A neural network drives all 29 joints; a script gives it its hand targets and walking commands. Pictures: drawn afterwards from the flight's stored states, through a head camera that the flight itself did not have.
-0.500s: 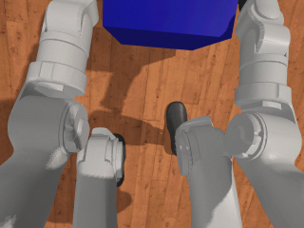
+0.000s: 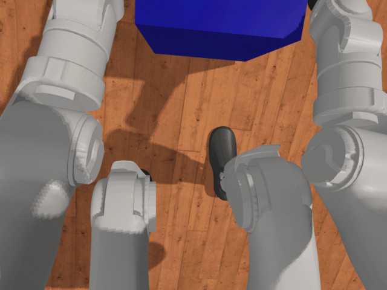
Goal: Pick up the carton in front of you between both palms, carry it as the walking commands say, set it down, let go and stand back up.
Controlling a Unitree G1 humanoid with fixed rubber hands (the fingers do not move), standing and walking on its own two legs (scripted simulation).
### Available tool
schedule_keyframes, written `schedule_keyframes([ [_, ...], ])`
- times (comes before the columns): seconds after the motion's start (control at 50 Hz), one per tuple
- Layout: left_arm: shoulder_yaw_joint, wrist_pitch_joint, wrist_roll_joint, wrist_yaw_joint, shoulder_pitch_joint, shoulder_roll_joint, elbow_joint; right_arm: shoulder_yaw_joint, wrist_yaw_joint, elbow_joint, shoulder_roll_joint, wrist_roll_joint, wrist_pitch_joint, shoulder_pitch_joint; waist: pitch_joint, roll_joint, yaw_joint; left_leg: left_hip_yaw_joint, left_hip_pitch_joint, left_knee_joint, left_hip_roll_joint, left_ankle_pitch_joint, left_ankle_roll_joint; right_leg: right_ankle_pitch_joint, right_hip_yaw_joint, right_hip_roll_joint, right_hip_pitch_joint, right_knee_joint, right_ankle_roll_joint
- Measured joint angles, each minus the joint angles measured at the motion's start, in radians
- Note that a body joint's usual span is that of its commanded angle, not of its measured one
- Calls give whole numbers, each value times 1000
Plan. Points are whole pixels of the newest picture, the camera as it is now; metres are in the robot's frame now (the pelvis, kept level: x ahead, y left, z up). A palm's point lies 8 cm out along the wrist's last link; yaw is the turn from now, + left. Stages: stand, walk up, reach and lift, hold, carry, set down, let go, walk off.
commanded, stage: set down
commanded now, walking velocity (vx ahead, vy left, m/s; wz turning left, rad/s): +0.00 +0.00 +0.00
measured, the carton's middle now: out of the picture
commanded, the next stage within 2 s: none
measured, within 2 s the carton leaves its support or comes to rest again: rests again in 0.18 s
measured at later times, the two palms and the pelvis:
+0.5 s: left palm out of the picture +0.58 +0.04 -0.19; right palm out of the picture +0.52 -0.27 -0.18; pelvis -0.01 -0.01 -0.01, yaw +0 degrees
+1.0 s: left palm out of the picture +0.60 +0.09 -0.20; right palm out of the picture +0.52 -0.29 -0.21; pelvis +0.00 -0.02 -0.02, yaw +0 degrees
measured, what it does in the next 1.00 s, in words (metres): stands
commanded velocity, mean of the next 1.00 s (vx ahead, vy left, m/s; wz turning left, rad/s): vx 0.00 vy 0.00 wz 0.00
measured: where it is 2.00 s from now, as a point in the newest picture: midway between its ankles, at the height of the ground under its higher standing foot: (182, 195)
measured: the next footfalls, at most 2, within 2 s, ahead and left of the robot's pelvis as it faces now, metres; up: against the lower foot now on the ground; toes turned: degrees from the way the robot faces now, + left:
none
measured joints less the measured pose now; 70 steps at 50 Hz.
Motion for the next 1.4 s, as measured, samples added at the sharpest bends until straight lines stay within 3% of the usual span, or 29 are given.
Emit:
schedule_keyframes([
  [0.38, 123, -32, 116, -101, -35, -38, -16, -27, 29, 72, -62, 13, -39, -33, 97, -28, 26, -18, 43, 39, 4, -15, -19, 1, -20, 3, 32, 35, -21],
  [0.64, 163, -48, 182, -145, -54, -45, -16, -80, 54, 124, -81, -18, -65, -66, 155, -34, 37, -14, 69, 67, 8, -21, -10, 0, -18, 8, 61, 53, -10],
  [0.74, 79, -65, 134, -134, -55, -12, 17, -82, 33, 185, -80, -1, -121, -75, 164, -39, 36, -19, 71, 71, 10, -26, -12, -2, -23, 8, 64, 54, -6],
  [0.86, -77, -94, -32, -74, -64, 104, 68, -3, -42, 296, -107, 96, -196, -85, 164, -41, 36, -31, 58, 67, 27, -31, -15, -8, -45, 0, 53, 49, -22],
  [1.0, -188, -101, -171, -75, -113, 193, 65, 86, -75, 282, -138, 192, -225, -102, 163, -22, 29, -27, 24, 73, 59, -16, -18, -15, -67, -29, 28, 69, -54],
  [1.1, -178, -91, -173, -67, -116, 211, 23, 128, -96, 194, -126, 235, -199, -100, 160, -21, 24, -30, 33, 69, 62, -9, -23, -6, -72, -26, 34, 66, -64],
  [1.22, -148, -27, -167, -44, -69, 211, -67, 186, -135, 61, -111, 278, -113, -68, 107, -4, 16, -10, 73, 8, 86, 6, -5, 16, -55, -2, 71, 4, -50],
  [1.3, -96, 14, -146, -51, -69, 193, -29, 197, -142, 50, -105, 276, -63, -51, 32, 11, 11, 7, 105, -65, 100, 22, 9, 28, -39, 13, 102, -65, -38],
  [1.4, -13, 14, -80, -78, -64, 169, 51, 164, -125, 59, -79, 219, -51, -18, -80, 20, 6, 18, 125, -159, 108, 43, 15, 39, -27, 22, 122, -149, -32],
])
